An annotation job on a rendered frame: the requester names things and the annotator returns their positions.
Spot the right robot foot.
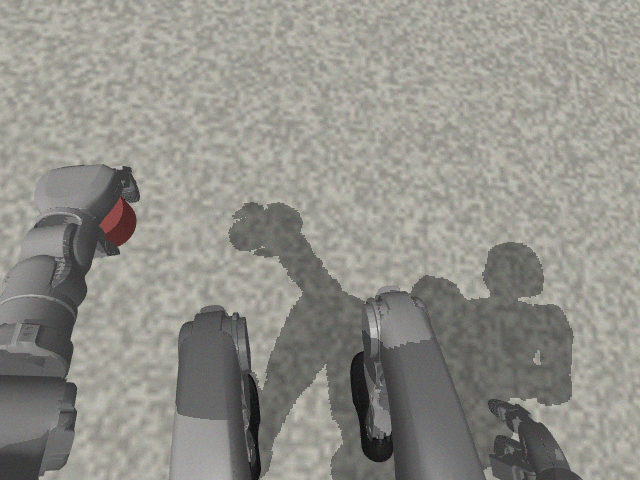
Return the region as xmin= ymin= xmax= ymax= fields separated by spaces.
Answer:
xmin=350 ymin=351 xmax=393 ymax=462

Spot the left robot arm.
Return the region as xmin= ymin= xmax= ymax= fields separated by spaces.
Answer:
xmin=0 ymin=207 xmax=100 ymax=480

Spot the right robot hand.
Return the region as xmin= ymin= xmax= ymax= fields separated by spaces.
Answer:
xmin=488 ymin=399 xmax=571 ymax=480

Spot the left robot hand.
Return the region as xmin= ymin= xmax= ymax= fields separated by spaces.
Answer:
xmin=34 ymin=164 xmax=140 ymax=258

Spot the tin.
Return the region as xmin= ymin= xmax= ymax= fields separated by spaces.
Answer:
xmin=99 ymin=196 xmax=137 ymax=247

